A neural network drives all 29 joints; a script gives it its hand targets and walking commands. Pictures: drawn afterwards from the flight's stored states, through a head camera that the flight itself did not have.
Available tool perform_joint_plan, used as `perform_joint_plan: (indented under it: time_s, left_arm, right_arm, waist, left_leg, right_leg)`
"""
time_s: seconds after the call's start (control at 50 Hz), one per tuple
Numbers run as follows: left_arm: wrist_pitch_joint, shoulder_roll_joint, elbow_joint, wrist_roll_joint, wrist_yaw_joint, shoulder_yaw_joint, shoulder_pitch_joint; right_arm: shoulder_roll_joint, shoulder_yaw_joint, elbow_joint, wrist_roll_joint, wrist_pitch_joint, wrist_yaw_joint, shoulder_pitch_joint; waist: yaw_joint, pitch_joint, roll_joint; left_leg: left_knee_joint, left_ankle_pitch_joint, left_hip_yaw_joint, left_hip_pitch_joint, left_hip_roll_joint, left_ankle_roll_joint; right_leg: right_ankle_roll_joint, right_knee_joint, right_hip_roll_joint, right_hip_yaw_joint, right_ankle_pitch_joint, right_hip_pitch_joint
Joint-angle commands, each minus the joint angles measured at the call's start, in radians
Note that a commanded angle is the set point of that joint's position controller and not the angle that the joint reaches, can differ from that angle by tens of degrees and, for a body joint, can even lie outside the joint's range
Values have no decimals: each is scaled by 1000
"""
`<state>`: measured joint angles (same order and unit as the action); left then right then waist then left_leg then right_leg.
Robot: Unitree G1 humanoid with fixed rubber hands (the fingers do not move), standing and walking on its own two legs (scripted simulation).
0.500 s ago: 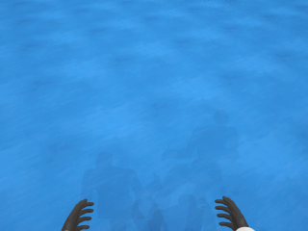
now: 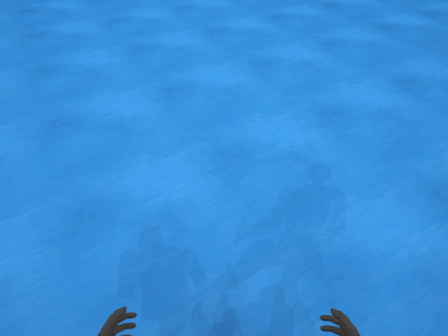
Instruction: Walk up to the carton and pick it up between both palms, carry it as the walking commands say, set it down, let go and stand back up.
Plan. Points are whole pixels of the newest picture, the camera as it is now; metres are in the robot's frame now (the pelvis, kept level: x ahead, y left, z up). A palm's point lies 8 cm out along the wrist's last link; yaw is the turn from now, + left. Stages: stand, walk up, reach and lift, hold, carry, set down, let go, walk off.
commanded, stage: stand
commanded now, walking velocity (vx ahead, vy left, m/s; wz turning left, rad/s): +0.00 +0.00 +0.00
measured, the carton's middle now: out of the picture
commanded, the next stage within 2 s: walk up in 1.84 s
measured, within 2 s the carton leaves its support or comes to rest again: neither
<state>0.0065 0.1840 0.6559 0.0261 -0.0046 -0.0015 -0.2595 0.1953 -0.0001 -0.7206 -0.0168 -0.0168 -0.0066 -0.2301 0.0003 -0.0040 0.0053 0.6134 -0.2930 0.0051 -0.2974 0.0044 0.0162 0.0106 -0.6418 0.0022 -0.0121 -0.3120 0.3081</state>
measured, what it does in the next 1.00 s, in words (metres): stands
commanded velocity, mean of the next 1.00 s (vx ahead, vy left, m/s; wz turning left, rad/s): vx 0.00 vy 0.00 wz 0.00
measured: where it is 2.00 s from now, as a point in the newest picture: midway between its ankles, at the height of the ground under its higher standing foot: outside the picture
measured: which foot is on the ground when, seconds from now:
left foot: down 0.00-1.00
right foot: down 0.00-1.00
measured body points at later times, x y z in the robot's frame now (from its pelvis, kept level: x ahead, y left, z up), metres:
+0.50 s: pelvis +0.00 +0.01 +0.00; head +0.00 +0.01 +0.45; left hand +0.09 +0.24 -0.12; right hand +0.10 -0.23 -0.12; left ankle +0.02 +0.13 -0.73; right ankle +0.02 -0.11 -0.73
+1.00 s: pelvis +0.01 +0.02 +0.01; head +0.01 +0.03 +0.46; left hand +0.04 +0.26 -0.14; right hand +0.06 -0.22 -0.13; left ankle +0.02 +0.13 -0.73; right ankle +0.02 -0.11 -0.73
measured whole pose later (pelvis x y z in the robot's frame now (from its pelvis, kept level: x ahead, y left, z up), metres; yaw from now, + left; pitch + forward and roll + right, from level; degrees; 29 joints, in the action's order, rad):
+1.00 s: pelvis +0.01 +0.02 +0.01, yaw +0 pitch -2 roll +0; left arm 0.00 0.19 0.93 0.02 0.02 -0.03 -0.33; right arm 0.18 0.00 -0.97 -0.01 -0.01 0.02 -0.25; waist 0.01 -0.03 0.02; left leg 0.50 -0.25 0.00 -0.23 -0.01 -0.02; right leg -0.02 -0.49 -0.01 -0.02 -0.25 0.22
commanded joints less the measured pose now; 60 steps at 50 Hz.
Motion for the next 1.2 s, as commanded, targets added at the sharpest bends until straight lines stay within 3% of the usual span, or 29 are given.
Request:
perform_joint_plan:
  time_s: [0.0, 0.06, 0.1, 0.14, 0.18, 0.22, 0.26, 0.34, 0.36, 0.42, 0.44, 0.52, 0.54, 0.58, 0.64, 0.8, 0.82, 0.84, 0.9, 0.96, 0.98, 1.02, 1.04, 1.06, 1.08, 1.1, 1.14, 1.16, 1.18]
  left_arm:
    - [-14, 69, -51, 12, 22, -13, 10]
    - [-23, 94, -55, 8, 14, -18, 12]
    - [-20, 108, -39, -5, 19, -30, -32]
    - [-4, 115, -27, -12, 27, -31, -14]
    - [-7, 118, -10, -1, 23, -35, -27]
    - [-16, 134, -11, 1, 5, -47, -34]
    - [-25, 42, 15, 2, 11, -17, -28]
    - [-22, 55, 15, -10, 1, -23, 2]
    - [-16, 86, 34, -7, 8, -35, -25]
    - [-14, 119, 45, -1, 21, -45, -43]
    - [-23, 127, 31, 0, 15, -48, -16]
    - [-28, 87, 68, 2, 24, -39, -14]
    - [-23, 78, 82, 0, 24, -27, -42]
    - [-27, 90, 90, -14, 25, -27, -36]
    - [-15, 97, 123, -8, 29, -41, -91]
    - [-13, 100, 179, -5, 33, -44, -77]
    - [0, 80, 202, -20, 39, -43, -106]
    - [-5, 88, 219, -10, 26, -39, -132]
    - [-16, 50, 222, -11, 28, -35, -88]
    - [-20, 68, 258, 6, 30, -39, -87]
    - [-27, 49, 252, 2, 39, -32, -57]
    - [-14, 41, 294, -19, 35, -29, -150]
    - [1, 20, 328, -11, 35, -21, -181]
    - [-6, -1, 334, -20, 38, -18, -167]
    - [-22, 33, 339, -12, 36, -14, -184]
    - [-24, 25, 332, -5, 38, -19, -128]
    - [-34, 23, 337, -11, 39, -13, -116]
    - [-31, 77, 337, -21, 36, -27, -82]
    - [-26, 52, 347, -18, 42, -24, -79]
  right_arm:
    - [46, 18, 48, -6, 11, 4, 19]
    - [57, 17, 48, -5, 30, 7, 5]
    - [36, 16, 33, 4, 30, 2, -20]
    - [107, 34, 28, -8, 24, 17, 36]
    - [85, 30, 34, -10, 24, 13, 22]
    - [99, 30, 23, -6, 35, 4, 38]
    - [102, 29, 8, 3, 33, 18, -29]
    - [93, 27, -4, -9, 27, 7, -13]
    - [74, 24, -16, -7, 21, 10, -10]
    - [102, 28, -22, -4, 29, 17, -4]
    - [85, 23, -10, 1, 26, 19, 47]
    - [54, 19, -53, 10, 26, 14, -18]
    - [71, 26, -74, -4, 20, 14, -64]
    - [59, 28, -77, 4, 16, 25, -54]
    - [44, 8, -113, 1, 28, 30, -40]
    - [101, 24, -163, 7, 28, 32, -40]
    - [121, 37, -165, -3, 26, 27, -33]
    - [105, 39, -187, 3, 13, 30, -66]
    - [77, 20, -216, 10, 14, 33, -62]
    - [73, 23, -222, 5, 24, 33, -25]
    - [65, 25, -211, 13, 30, 38, -10]
    - [33, 14, -252, 6, 18, 34, -20]
    - [52, 16, -249, 1, 13, 35, -44]
    - [55, 18, -268, 10, 21, 37, -45]
    - [52, 12, -287, 9, 19, 40, -71]
    - [46, 14, -298, 21, 26, 40, -93]
    - [79, 26, -301, 12, 10, 37, -43]
    - [55, 19, -284, 12, 21, 32, -34]
    - [34, 16, -297, -2, 28, 28, -8]
  waist:
    - [-1, -44, 78]
    - [-5, 14, 14]
    - [-6, 58, 43]
    - [10, -121, -54]
    - [4, -36, -3]
    - [30, 58, -77]
    - [0, 62, 78]
    - [-4, -40, -35]
    - [9, -94, -59]
    - [10, -53, 0]
    - [11, 7, -51]
    - [-23, -49, 127]
    - [-31, -38, 45]
    - [-24, 31, 79]
    - [19, -2, -38]
    - [13, -42, 21]
    - [6, -71, -57]
    - [8, -106, -14]
    - [2, -22, -70]
    - [15, -7, 56]
    - [-18, 3, 48]
    - [20, -95, -55]
    - [5, -89, -31]
    - [-3, -71, -81]
    - [7, -14, 15]
    - [-16, -72, -8]
    - [-8, -48, -34]
    - [-18, -11, 17]
    - [-9, -37, -30]
  left_leg:
    - [-51, 61, 11, 29, -9, -32]
    - [-107, 68, 55, -51, 31, -42]
    - [-88, 63, 34, 18, 18, -31]
    - [-174, -40, 87, -104, 46, -39]
    - [-138, 6, 58, -48, 33, -39]
    - [-195, -60, 110, -74, 55, -45]
    - [-131, 20, 65, -10, 35, -26]
    - [-130, 86, 53, 31, 46, -32]
    - [-189, -36, 98, -83, 64, -44]
    - [-147, 27, 73, -23, 38, -41]
    - [-152, 13, 67, -10, 34, -43]
    - [-111, 91, 42, 51, 25, -48]
    - [-104, 135, 41, 81, 30, -38]
    - [-120, 161, 49, 86, 20, -35]
    - [-190, 120, 88, 11, 60, -52]
    - [-213, 112, 106, -6, 67, -61]
    - [-233, 36, 106, 38, 71, -58]
    - [-228, 21, 92, 39, 61, -57]
    - [-244, 38, 89, 82, 64, -62]
    - [-223, 100, 106, 90, 61, -68]
    - [-191, 224, 77, 154, 66, -69]
    - [-263, 9, 102, 15, 56, -64]
    - [-289, -56, 124, 29, 85, -66]
    - [-288, -2, 126, 39, 78, -72]
    - [-235, 137, 96, 63, 72, -65]
    - [-211, 218, 81, 113, 67, -58]
    - [-222, 136, 70, 89, 51, -66]
    - [-223, 161, 71, 163, 67, -75]
    - [-226, 166, 86, 118, 74, -66]
  right_leg:
    - [51, 269, -97, -142, -157, 129]
    - [38, 157, -57, -68, 74, -34]
    - [50, 191, -75, -102, 26, 12]
    - [36, 154, -35, -50, -35, 75]
    - [47, 208, -71, -95, -46, 30]
    - [31, 118, -13, -33, 17, -61]
    - [28, 167, -43, -60, 44, -47]
    - [45, 184, -46, -66, 2, 90]
    - [33, 168, -25, -33, 2, 51]
    - [35, 202, -43, -65, 3, 38]
    - [36, 187, -40, -69, -15, 13]
    - [40, 305, -84, -114, -68, 65]
    - [40, 273, -79, -107, 20, 57]
    - [52, 254, -90, -102, 145, -21]
    - [33, 200, -47, -52, 134, -96]
    - [40, 192, -44, -39, 137, -104]
    - [34, 226, -48, -54, 53, -13]
    - [30, 252, -48, -66, 39, -3]
    - [32, 245, -63, -60, 78, -68]
    - [22, 261, -61, -51, 136, -100]
    - [31, 233, -76, -71, 220, -51]
    - [27, 248, -54, -64, 24, -46]
    - [17, 249, -40, -46, 23, -52]
    - [12, 228, -44, -44, 114, -81]
    - [20, 237, -67, -60, 172, -140]
    - [26, 232, -71, -66, 230, -63]
    - [30, 280, -84, -87, 84, -57]
    - [34, 271, -78, -87, 93, -38]
    - [29, 247, -59, -62, 142, -70]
